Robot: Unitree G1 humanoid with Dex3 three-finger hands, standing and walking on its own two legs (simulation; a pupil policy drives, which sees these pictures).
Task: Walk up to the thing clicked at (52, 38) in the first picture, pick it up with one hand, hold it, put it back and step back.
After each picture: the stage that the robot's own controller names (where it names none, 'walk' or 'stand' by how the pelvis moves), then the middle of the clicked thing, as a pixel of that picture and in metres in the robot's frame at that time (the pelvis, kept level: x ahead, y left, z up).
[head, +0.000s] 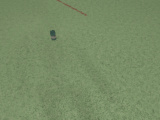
stand; (53, 35) +1.57 +0.45 -0.72
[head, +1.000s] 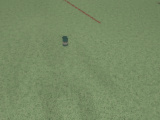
walk; (65, 41) +1.47 +0.22 -0.71
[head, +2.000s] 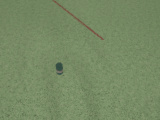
walk; (59, 68) +0.95 +0.23 -0.72
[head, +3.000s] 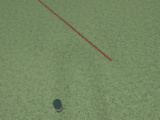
walk; (58, 105) +0.56 +0.25 -0.69
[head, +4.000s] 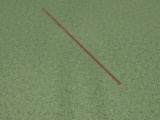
stand; out of the picture +0.37 +0.20 -0.70
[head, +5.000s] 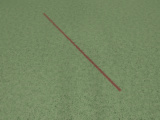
stand; out of the picture +0.35 +0.21 -0.72
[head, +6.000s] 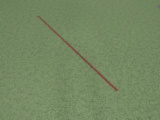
stand; out of the picture +0.33 +0.23 -0.72
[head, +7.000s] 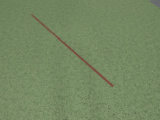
stand; out of the picture +0.33 +0.24 -0.72
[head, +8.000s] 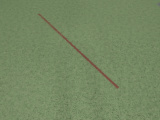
stand; out of the picture +0.35 +0.22 -0.73
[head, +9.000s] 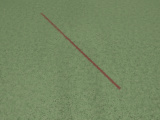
stand; out of the picture +0.35 +0.21 -0.73
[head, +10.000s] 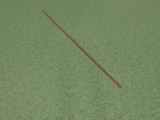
go down; out of the picture +0.35 +0.20 -0.72
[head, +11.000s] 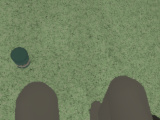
go down; (21, 58) +0.46 +0.23 -0.30
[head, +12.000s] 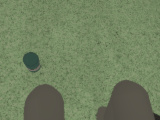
close in; (32, 62) +0.46 +0.21 -0.31
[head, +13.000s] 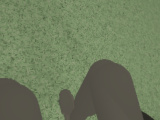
close in; out of the picture +0.44 +0.27 -0.23
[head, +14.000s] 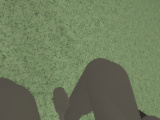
close; out of the picture +0.43 +0.27 -0.23
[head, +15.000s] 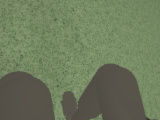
lift; out of the picture +0.39 +0.25 -0.21
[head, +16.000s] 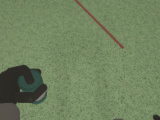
lift; (33, 88) +0.33 +0.18 -0.02
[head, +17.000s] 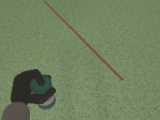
hold; (43, 92) +0.33 +0.17 +0.01
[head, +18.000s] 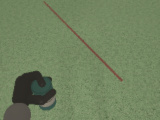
hold; (44, 94) +0.33 +0.17 -0.01
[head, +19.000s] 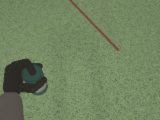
crouch; (35, 80) +0.37 +0.18 -0.06
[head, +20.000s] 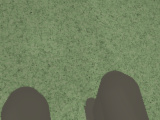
lower; out of the picture +0.50 +0.26 -0.11
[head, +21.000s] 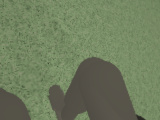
lower; out of the picture +0.45 +0.28 -0.24
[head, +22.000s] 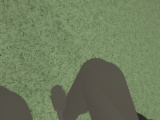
lower; out of the picture +0.45 +0.28 -0.24
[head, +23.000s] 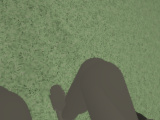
lower; out of the picture +0.45 +0.28 -0.24
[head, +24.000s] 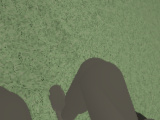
lower; out of the picture +0.46 +0.28 -0.24
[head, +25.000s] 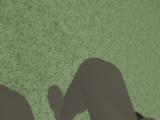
open; out of the picture +0.45 +0.26 -0.24
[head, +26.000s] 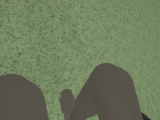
stand; out of the picture +0.45 +0.25 -0.25
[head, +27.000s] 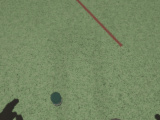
stand; (56, 99) +0.42 +0.17 -0.56
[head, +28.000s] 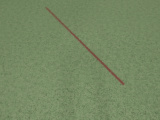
stand; out of the picture +0.39 +0.17 -0.67
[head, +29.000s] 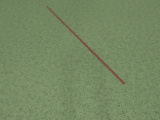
stand; out of the picture +0.39 +0.17 -0.67
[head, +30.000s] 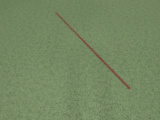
stand; out of the picture +0.40 +0.16 -0.72
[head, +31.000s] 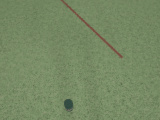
walk; (68, 105) +0.46 +0.12 -0.70
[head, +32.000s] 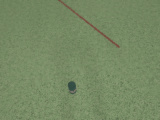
walk; (72, 87) +0.67 +0.16 -0.70
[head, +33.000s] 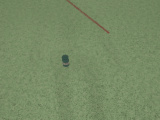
stand; (65, 60) +1.01 +0.23 -0.70
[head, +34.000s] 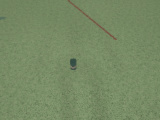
stand; (73, 64) +1.06 +0.17 -0.72
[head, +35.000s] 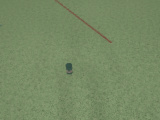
stand; (69, 68) +1.05 +0.20 -0.73
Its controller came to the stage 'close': yes
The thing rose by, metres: 0.71
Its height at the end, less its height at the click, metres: +0.00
